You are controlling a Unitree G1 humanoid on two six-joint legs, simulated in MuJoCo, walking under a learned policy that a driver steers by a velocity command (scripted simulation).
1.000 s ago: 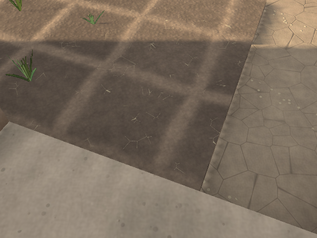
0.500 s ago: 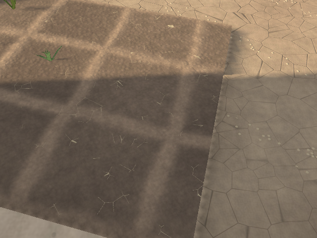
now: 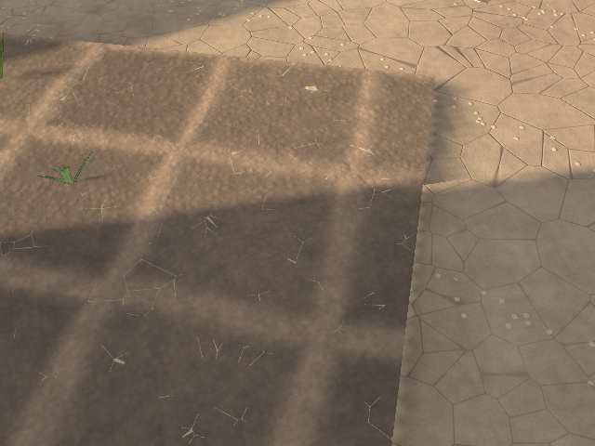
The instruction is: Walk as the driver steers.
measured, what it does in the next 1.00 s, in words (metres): goes down: left foot 0.06 m lower, then right foot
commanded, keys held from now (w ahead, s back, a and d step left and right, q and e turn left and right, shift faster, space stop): w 0.74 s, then w+q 0.26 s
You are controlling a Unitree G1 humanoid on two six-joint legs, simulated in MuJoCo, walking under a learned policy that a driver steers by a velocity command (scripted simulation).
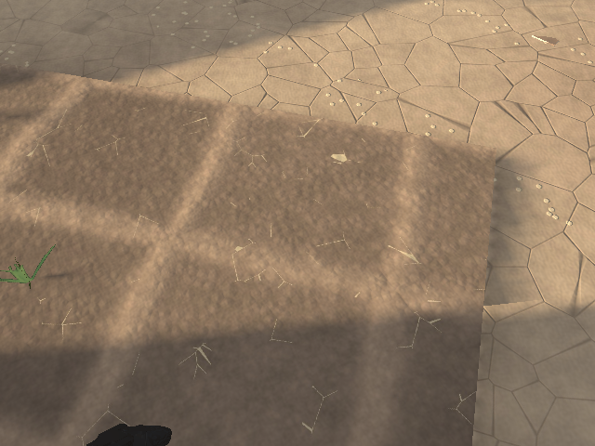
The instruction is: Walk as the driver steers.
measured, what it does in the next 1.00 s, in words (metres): walks ahead, turning left: left foot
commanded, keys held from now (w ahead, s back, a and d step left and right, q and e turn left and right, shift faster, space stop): w+q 0.34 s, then w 0.66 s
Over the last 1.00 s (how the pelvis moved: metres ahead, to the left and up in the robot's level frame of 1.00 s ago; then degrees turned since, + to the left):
0.55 0.03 -0.08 7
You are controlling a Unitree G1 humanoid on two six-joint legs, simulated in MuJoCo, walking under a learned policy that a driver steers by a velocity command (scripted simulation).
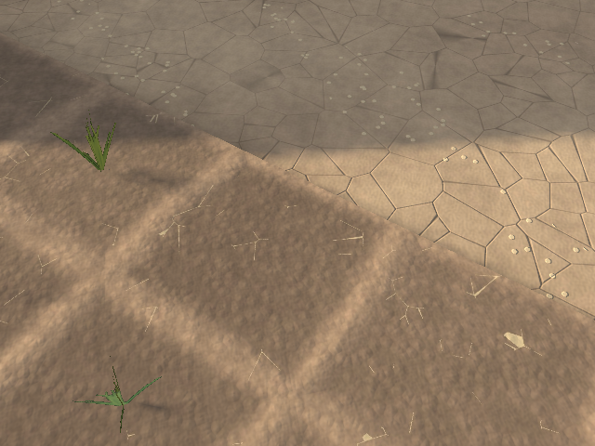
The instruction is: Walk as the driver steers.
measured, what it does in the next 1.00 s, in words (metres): walks ahead: right foot, then left foot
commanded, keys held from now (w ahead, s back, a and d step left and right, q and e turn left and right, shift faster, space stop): w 0.60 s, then w+e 0.40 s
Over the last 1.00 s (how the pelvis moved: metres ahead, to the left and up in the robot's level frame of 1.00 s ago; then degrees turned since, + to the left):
0.48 0.13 0.01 17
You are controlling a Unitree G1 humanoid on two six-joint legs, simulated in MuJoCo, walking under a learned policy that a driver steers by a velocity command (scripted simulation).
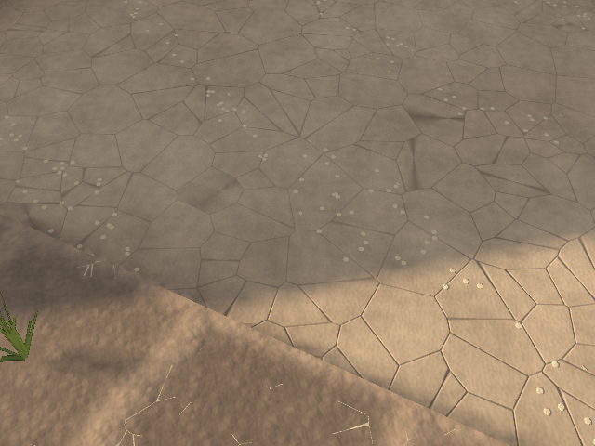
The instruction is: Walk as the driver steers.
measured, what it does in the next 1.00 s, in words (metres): walks ahead, turning right: right foot, then left foot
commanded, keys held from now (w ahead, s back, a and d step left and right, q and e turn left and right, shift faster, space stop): w+e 0.44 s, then w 0.44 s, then w+q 0.12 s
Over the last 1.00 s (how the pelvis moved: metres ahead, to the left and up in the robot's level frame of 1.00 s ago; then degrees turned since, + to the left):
0.53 0.02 0.01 -10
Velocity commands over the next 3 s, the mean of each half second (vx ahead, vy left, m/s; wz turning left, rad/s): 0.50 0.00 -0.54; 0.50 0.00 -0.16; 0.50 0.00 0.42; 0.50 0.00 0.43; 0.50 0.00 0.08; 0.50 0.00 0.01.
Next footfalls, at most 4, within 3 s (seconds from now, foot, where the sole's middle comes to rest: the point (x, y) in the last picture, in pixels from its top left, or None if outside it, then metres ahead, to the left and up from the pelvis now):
0.18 right None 0.24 -0.09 -0.78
0.72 left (314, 398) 0.60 -0.03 -0.78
1.32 right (427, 331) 0.80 -0.34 -0.84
1.82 left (354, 251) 1.06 -0.17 -0.84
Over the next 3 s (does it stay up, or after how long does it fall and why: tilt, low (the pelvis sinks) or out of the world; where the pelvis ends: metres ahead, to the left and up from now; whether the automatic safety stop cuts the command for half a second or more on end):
stays up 1.55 -0.15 -0.08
